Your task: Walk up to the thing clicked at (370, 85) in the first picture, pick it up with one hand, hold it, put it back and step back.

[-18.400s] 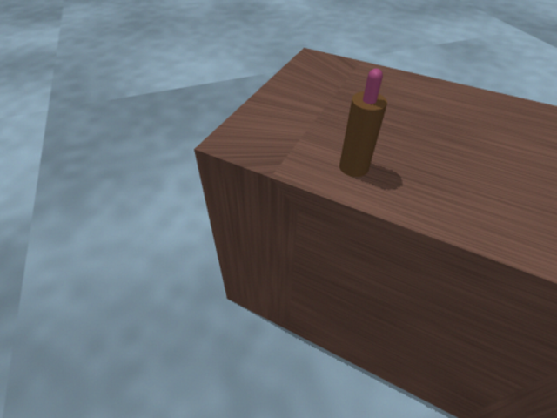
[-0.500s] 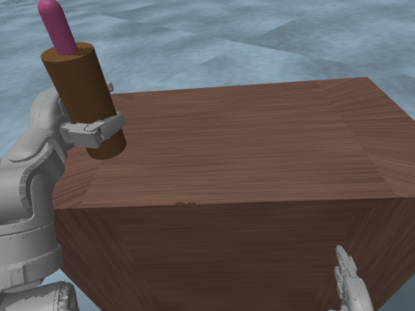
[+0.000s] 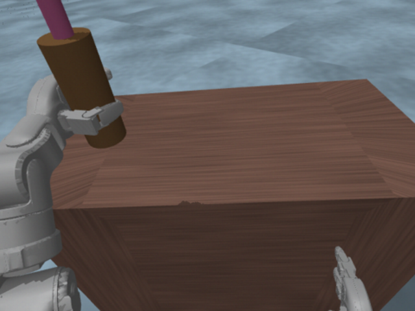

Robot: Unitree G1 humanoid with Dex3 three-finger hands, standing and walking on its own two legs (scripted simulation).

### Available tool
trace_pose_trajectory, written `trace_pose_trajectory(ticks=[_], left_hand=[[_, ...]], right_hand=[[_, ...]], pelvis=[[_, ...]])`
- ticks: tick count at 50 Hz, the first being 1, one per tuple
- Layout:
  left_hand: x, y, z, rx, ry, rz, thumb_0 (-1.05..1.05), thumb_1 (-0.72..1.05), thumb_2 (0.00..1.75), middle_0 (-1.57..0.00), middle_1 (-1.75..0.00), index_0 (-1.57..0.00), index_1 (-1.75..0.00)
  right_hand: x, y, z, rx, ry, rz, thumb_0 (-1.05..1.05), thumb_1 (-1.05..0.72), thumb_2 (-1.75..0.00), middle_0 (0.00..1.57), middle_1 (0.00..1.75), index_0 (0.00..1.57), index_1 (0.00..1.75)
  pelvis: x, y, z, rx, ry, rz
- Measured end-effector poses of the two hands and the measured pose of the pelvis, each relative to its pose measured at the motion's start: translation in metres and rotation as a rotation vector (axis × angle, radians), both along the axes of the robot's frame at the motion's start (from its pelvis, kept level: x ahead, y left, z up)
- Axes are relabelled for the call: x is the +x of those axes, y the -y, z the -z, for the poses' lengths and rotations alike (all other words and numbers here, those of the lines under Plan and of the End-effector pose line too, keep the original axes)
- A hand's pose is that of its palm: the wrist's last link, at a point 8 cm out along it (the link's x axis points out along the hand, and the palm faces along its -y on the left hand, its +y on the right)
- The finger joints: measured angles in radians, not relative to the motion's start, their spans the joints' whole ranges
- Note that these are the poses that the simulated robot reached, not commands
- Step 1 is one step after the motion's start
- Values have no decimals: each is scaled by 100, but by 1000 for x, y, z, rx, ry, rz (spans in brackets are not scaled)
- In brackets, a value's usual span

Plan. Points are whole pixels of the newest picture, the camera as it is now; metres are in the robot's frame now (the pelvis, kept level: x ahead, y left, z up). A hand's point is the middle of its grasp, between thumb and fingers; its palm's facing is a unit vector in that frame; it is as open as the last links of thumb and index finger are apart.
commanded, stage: hold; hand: left
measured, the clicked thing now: (80, 74) +0.34 +0.16 +0.35
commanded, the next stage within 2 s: crouch in 0.08 s
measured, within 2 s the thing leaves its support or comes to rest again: neither
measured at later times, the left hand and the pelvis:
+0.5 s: hand (107, 118) +0.37 +0.16 +0.26, palm faces +0.10 -0.99 +0.02, open 9.0 cm; pelvis -0.01 +0.00 +0.00, yaw +0 degrees
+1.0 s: hand (120, 128) +0.44 +0.18 +0.19, palm faces +0.14 -0.99 +0.00, open 9.0 cm; pelvis +0.00 +0.00 +0.00, yaw -1 degrees
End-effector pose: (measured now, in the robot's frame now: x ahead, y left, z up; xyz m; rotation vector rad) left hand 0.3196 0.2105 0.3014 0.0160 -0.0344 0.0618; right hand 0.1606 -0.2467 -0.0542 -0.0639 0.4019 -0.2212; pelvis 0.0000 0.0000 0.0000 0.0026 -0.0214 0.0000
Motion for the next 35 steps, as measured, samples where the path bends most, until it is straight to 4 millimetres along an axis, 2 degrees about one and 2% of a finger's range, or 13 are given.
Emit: trace_pose_trajectory(ticks=[5,15,21,24,28,32,35], left_hand=[[2,-3,3,-1,-11,-28,0,-29,114,-76,-106,-79,-107],[-10,3,11,12,-7,3,0,-29,114,-76,-106,-79,-107],[3,1,20,-25,-58,-22,0,-29,115,-76,-106,-79,-107],[15,-1,33,-42,-97,-34,0,-29,115,-76,-106,-78,-107],[33,-1,60,-50,-148,-40,0,-29,114,-76,-106,-78,-107],[47,-2,87,-41,-181,-55,0,-29,114,-76,-106,-78,-107],[57,-2,101,-31,-184,-68,0,-29,114,-76,-106,-78,-107]], right_hand=[[-5,2,1,1,-12,1,-1,54,-5,5,6,5,5],[-2,4,-1,-9,3,1,-1,55,-5,5,6,5,5],[-1,4,0,-20,2,-3,-1,56,-5,5,6,5,5],[-7,3,-1,-31,-2,-8,-1,57,-4,5,6,5,5],[-19,3,-2,-52,-16,-8,-1,57,-4,6,6,5,5],[-33,9,0,-76,-46,14,-1,58,-4,6,6,5,5],[-41,13,3,-92,-67,34,-1,57,-4,6,6,5,5]], pelvis=[[-2,1,0,1,-6,0],[-3,1,0,0,0,-1],[-7,3,1,3,1,-6],[-10,4,1,6,-5,-7],[-14,5,2,7,-19,-3],[-16,5,3,3,-33,5],[-17,5,3,0,-41,11]])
